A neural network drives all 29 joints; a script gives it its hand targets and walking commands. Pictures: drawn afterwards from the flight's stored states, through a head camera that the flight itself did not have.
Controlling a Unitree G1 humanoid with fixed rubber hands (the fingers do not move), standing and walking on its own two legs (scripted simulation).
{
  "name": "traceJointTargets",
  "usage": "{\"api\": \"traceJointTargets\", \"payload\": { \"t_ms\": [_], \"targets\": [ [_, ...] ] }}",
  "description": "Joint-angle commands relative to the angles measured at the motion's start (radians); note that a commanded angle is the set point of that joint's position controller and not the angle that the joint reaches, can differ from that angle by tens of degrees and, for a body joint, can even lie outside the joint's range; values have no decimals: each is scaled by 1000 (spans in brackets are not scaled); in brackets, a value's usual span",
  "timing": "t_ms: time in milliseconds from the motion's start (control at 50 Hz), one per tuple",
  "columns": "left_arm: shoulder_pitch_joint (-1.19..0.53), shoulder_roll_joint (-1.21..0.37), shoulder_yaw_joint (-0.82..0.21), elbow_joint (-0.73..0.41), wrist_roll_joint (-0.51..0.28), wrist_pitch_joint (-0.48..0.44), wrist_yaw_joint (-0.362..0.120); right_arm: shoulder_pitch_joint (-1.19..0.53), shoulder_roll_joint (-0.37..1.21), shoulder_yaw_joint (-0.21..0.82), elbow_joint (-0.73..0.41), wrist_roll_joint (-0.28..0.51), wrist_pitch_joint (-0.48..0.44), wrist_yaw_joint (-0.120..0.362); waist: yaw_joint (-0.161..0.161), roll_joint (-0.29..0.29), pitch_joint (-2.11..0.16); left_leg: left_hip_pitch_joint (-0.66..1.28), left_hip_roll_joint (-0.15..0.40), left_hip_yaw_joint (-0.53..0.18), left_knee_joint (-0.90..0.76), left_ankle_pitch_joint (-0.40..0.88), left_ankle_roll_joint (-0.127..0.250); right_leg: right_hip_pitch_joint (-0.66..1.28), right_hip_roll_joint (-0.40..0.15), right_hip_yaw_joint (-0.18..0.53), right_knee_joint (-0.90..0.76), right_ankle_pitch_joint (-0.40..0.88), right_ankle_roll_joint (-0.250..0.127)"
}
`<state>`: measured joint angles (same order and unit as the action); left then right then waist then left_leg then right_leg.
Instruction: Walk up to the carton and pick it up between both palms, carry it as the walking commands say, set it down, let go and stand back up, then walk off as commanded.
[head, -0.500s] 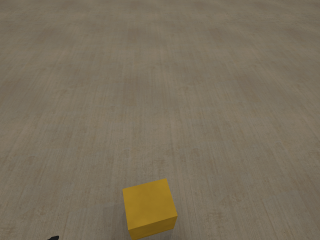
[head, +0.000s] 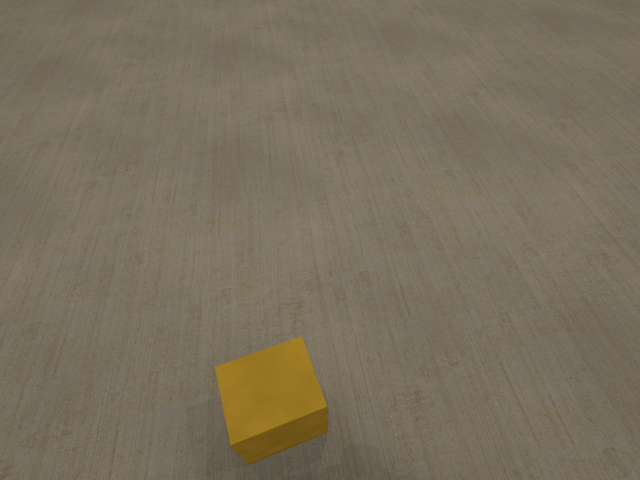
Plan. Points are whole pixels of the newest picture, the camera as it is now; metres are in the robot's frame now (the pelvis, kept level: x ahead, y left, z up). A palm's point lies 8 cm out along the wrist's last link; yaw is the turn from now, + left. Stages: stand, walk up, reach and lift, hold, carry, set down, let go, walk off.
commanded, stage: walk off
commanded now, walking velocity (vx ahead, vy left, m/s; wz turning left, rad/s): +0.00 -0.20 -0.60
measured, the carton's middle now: (274, 401) +0.40 +0.17 -0.64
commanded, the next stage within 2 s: stand in 1.92 s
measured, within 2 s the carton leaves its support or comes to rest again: neither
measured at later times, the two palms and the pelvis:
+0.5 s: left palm out of the picture +0.09 +0.18 -0.14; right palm out of the picture +0.02 -0.37 -0.10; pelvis -0.01 -0.08 +0.00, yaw -11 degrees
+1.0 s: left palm (357, 456) +0.17 -0.02 -0.10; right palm out of the picture -0.12 -0.51 -0.13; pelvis -0.05 -0.22 +0.00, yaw -25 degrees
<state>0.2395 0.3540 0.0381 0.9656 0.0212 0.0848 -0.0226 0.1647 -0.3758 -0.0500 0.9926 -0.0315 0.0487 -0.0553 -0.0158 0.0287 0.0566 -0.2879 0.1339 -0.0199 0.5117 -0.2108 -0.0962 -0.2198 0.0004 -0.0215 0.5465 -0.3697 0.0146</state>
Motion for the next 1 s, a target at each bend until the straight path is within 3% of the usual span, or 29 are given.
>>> {"api": "traceJointTargets", "payload": {
  "t_ms": [0,20,40,60,80,140,260,340,380,400,420,440,460,480,500,520,560,620,680,720,760,780,800,820,840,860,900,940,980],
  "targets": [
    [100,232,50,-61,11,-2,-20,41,-62,-10,-79,-9,6,-5,46,-385,-57,-358,-50,160,358,-396,38,221,-294,403,-349,109,-78],
    [82,264,45,-92,8,-1,-20,-83,-58,-8,-106,4,23,-29,94,-376,-25,-278,-54,62,550,-448,48,-45,-329,420,-367,162,-175],
    [50,200,28,-97,13,0,-15,-89,-84,-14,-114,18,31,-30,56,-264,10,-234,-44,33,637,-400,59,-114,-283,363,-354,131,-199],
    [0,172,22,-109,15,1,-5,-62,-94,-20,-99,21,28,-26,24,-179,38,-235,-36,28,663,-320,66,-127,-224,298,-332,144,-180],
    [-28,162,23,-122,17,-1,4,-22,-96,-22,-84,15,22,-21,8,-148,24,-243,-35,35,685,-260,68,-75,-185,265,-299,202,-170],
    [15,123,18,-121,9,-16,14,42,-64,-20,-57,7,6,-11,18,-134,-34,-258,-47,44,686,-219,61,51,-165,245,-228,448,-196],
    [87,103,24,-103,13,-11,22,-23,-33,-6,-110,26,3,-26,60,-143,-35,-244,-70,50,395,-272,56,171,-182,347,-201,505,-246],
    [60,103,28,-120,15,-11,13,19,-19,-3,-103,39,-5,-38,35,-127,-52,-112,-90,50,234,-244,75,119,-172,407,-192,596,-219],
    [8,106,31,-135,14,-10,7,90,-18,-7,-81,41,-10,-41,-8,-107,-62,8,-92,41,104,-186,81,55,-135,413,-175,567,-182],
    [-29,104,31,-148,8,-10,5,159,-28,-13,-63,38,-15,-43,-49,-87,-70,130,-73,34,-28,-111,90,-23,-97,391,-143,507,-139],
    [-58,85,27,-171,-3,-16,5,262,-80,-32,-42,25,-25,-48,-101,7,-106,342,75,-84,-206,-57,122,-196,-31,332,-17,354,-65],
    [-42,2,19,-200,-1,-21,8,228,-188,-54,-54,13,-23,-54,-74,343,-111,460,437,-441,-272,160,237,-467,132,111,314,-188,6],
    [-95,92,39,-203,51,-14,10,227,-147,-46,-44,9,-15,-53,-77,209,-70,262,466,-405,-242,416,331,-432,72,161,543,-219,12],
    [-65,85,47,-184,48,-10,3,184,-82,-27,-53,9,-19,-49,-27,107,-63,206,404,-302,-217,450,325,-391,51,192,648,-161,27],
    [-7,79,50,-159,39,-4,-6,108,-53,-21,-77,10,-23,-39,21,65,-44,158,334,-185,-207,381,279,-373,30,185,704,-99,49],
    [21,78,54,-146,38,4,-21,62,-48,-22,-94,8,-27,-34,43,84,-33,138,267,-103,-197,329,241,-362,20,158,745,-32,70],
    [4,43,43,-146,17,8,-40,59,-56,-29,-100,3,-32,-26,29,129,-11,112,211,6,-171,381,211,-352,20,105,708,19,107],
    [-92,-18,19,-186,-9,9,-53,128,-82,-44,-79,-9,-36,-14,-18,177,5,116,204,88,-137,429,184,-326,-15,19,507,36,124],
    [-175,-36,6,-228,-14,2,-61,149,-134,-63,-79,-15,-40,-2,-50,240,-10,80,209,139,-128,411,170,-187,-35,-54,263,-9,108],
    [-175,-21,14,-229,-9,1,-53,150,-172,-75,-82,-11,-40,5,-48,268,-36,92,236,136,-111,400,156,-128,-27,-84,165,-12,89],
    [-120,-8,24,-210,2,-3,-45,138,-186,-83,-87,2,-37,10,-15,256,-58,95,265,137,-44,363,129,-52,-21,-106,25,43,62],
    [-61,15,35,-183,14,-12,-42,144,-165,-78,-90,6,-36,12,19,177,-87,48,245,173,70,296,100,65,-9,-97,-86,111,42],
    [26,86,58,-149,25,-25,-36,196,-102,-63,-92,-3,-36,19,58,-42,-152,-77,182,220,286,94,59,246,-60,-2,-179,213,19],
    [75,272,85,-167,15,-36,-39,162,21,-31,-165,-8,-13,21,86,-454,-149,-403,-6,265,551,-535,4,305,-372,399,-219,559,-107],
    [114,259,83,-157,-4,-39,-33,61,-18,-37,-178,3,16,2,137,-372,-185,-339,17,112,706,-521,19,170,-357,358,-212,641,-217],
    [53,187,60,-153,1,-38,-21,49,-31,-40,-180,18,27,0,90,-322,-128,-344,22,74,745,-453,31,114,-308,292,-198,604,-222],
    [-83,118,46,-181,11,-29,2,101,-49,-45,-144,18,19,-2,19,-243,-93,-298,31,58,711,-281,36,57,-194,192,-177,529,-176],
    [-118,73,33,-204,13,-29,5,145,-46,-46,-110,7,16,-3,2,-213,-120,-232,0,76,689,-229,37,18,-162,171,-165,558,-187],
    [-98,64,30,-200,15,-29,1,118,-24,-39,-118,13,15,-4,10,-191,-109,-202,-23,86,592,-227,48,-6,-163,212,-178,471,-207]
  ]
}}
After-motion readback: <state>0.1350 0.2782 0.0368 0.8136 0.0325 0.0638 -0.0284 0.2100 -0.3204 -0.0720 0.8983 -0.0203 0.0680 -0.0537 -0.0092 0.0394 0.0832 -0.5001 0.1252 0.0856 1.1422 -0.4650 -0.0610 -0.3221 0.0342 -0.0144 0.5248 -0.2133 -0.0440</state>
